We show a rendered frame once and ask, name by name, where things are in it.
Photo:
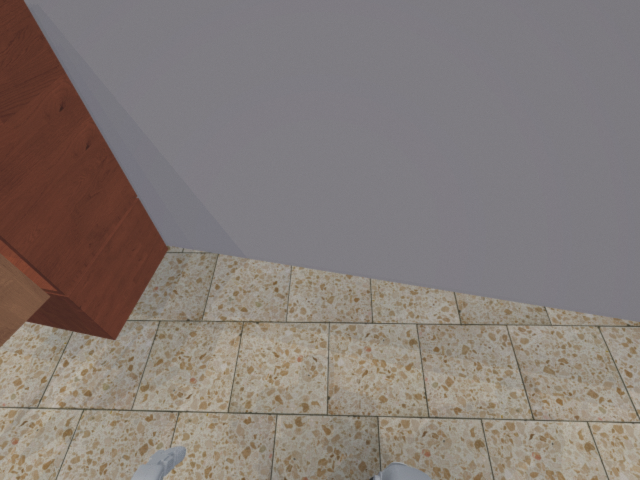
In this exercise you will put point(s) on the cupboard door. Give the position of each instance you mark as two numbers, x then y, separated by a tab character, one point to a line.
20	298

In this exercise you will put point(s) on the robot left hand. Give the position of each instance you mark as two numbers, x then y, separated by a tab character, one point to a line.
160	464

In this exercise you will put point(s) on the right robot shin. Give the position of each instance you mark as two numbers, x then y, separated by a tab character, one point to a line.
395	463

